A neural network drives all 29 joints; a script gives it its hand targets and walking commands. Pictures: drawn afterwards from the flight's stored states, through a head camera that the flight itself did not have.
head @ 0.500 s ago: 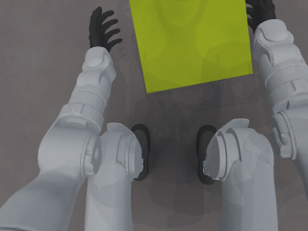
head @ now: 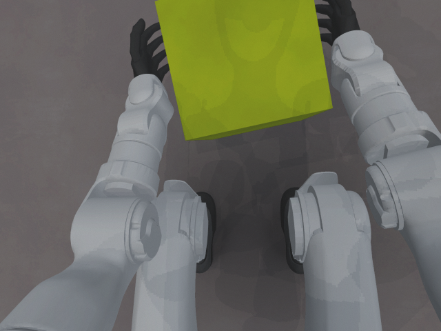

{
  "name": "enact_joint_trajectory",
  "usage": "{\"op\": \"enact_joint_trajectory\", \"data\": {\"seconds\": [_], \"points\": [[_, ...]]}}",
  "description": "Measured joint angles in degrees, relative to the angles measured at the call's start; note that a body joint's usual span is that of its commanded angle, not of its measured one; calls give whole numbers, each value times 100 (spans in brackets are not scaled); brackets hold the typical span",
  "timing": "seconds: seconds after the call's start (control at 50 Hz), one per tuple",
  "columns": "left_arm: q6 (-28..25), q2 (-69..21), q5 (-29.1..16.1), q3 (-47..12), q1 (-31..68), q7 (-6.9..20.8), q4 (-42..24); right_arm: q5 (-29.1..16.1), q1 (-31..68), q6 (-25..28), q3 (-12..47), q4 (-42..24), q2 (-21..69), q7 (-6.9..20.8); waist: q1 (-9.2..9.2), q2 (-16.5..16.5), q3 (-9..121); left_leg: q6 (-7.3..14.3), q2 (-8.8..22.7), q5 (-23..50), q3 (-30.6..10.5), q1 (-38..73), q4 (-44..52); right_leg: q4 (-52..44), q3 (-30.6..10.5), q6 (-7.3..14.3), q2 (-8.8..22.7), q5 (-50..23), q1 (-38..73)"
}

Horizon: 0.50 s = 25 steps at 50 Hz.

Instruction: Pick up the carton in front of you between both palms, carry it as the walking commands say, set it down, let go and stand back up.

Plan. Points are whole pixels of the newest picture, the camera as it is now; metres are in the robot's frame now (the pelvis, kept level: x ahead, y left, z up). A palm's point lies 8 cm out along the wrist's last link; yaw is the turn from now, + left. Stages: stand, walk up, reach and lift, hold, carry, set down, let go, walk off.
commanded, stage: reach and lift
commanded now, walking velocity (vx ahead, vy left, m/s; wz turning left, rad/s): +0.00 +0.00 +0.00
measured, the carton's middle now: (245, 74) +0.50 -0.04 -0.22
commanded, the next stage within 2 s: none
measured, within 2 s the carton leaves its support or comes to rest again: neither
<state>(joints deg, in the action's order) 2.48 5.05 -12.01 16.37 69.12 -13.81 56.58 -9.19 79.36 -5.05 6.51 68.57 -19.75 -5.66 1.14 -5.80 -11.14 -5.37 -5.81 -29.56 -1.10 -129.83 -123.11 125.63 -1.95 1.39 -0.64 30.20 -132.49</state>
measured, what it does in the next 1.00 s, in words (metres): rises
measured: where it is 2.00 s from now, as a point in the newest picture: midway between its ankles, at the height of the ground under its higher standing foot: (247, 245)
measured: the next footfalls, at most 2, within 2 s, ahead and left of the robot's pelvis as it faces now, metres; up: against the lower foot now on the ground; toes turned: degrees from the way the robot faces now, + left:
none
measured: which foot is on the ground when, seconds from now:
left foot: down 0.00-1.00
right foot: down 0.00-1.00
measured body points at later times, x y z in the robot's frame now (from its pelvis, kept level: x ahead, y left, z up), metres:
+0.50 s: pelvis +0.01 +0.02 +0.12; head +0.25 -0.03 +0.50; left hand +0.49 +0.10 +0.05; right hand +0.48 -0.20 +0.05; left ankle +0.13 +0.13 -0.33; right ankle +0.12 -0.11 -0.33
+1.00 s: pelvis +0.06 +0.01 +0.26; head +0.20 -0.02 +0.68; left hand +0.46 +0.11 +0.21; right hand +0.44 -0.19 +0.20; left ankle +0.13 +0.13 -0.33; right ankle +0.12 -0.11 -0.33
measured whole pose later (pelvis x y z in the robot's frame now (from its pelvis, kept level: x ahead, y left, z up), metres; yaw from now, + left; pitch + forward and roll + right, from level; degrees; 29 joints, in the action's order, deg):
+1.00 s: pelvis +0.06 +0.01 +0.26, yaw -6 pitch +30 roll +1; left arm 15.3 -8.6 6.8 22.1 31.4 -7.1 33.1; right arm 9.2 35.5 -17.0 -16.7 39.3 0.8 -1.7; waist 0.5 -1.8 13.6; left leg -1.6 -4.7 -29.6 -3.9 -78.3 -77.7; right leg 77.5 -3.7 -0.8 -3.1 27.5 -80.2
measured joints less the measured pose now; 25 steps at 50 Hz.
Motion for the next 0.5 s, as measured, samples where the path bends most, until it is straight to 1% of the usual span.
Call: {"op": "enact_joint_trajectory", "data": {"seconds": [0.04, 0.06, 0.08, 0.12, 0.16, 0.2, 0.24, 0.28, 0.34, 0.38, 0.42, 0.5], "points": [[76, -61, -55, -44, -347, -29, -406, 18, -304, -118, -58, -407, 67, -38, -36, -5, 98, -31, -68, -190, -43, 121, 4, -53, -23, -45, -47, 20, 120], [128, -114, -45, -37, -533, -43, -631, 41, -471, -188, -119, -626, 104, -45, -60, 0, 157, -94, -89, -217, -62, 205, 40, -97, -38, -70, -72, 28, 198], [185, -175, -5, -9, -717, -49, -844, 73, -641, -265, -200, -837, 152, -45, -83, 9, 227, -95, -97, -237, -68, 295, 81, -152, -53, -97, -102, 35, 285], [329, -311, 151, 86, -1040, -39, -1201, 179, -959, -432, -409, -1197, 267, -25, -131, 41, 417, -34, -72, -281, -67, 477, 192, -295, -77, -148, -153, 41, 467], [485, -477, 408, 257, -1260, -2, -1415, 347, -1212, -595, -685, -1408, 398, 23, -159, 96, 678, 31, -16, -297, -52, 641, 348, -479, -98, -185, -200, 33, 630], [639, -658, 741, 514, -1362, 68, -1479, 561, -1366, -730, -999, -1448, 525, 105, -155, 171, 963, 81, 33, -301, -41, 794, 537, -697, -117, -212, -247, 6, 778], [784, -819, 1141, 833, -1389, 168, -1455, 819, -1436, -837, -1331, -1374, 654, 279, -133, 251, 1225, 92, 33, -261, -44, 946, 751, -931, -140, -231, -296, -33, 924], [923, -943, 1487, 1089, -1423, 333, -1472, 1152, -1471, -907, -1684, -1280, 792, 375, -112, 318, 1442, 120, -6, -288, -59, 1094, 950, -1167, -159, -247, -333, -70, 1074], [1079, -1086, 1872, 1321, -1510, 402, -1605, 1619, -1562, -970, -2163, -1297, 1003, 479, -125, 364, 1680, 149, -53, -212, -99, 1295, 1279, -1514, -161, -255, -327, -113, 1301], [1138, -1149, 2019, 1379, -1592, 449, -1717, 1830, -1668, -994, -2382, -1402, 1116, 543, -145, 372, 1804, 168, -66, -187, -121, 1410, 1492, -1735, -155, -256, -298, -136, 1439], [1177, -1195, 2087, 1369, -1694, 477, -1845, 1950, -1808, -1009, -2512, -1559, 1209, 592, -157, 371, 1896, 188, -76, -148, -142, 1526, 1692, -1942, -148, -260, -274, -158, 1577], [1230, -1265, 2062, 1233, -1950, 491, -2127, 1971, -2164, -1042, -2558, -1954, 1345, 620, -160, 351, 2015, 223, -82, -97, -172, 1782, 2040, -2305, -142, -274, -240, -182, 1864]]}}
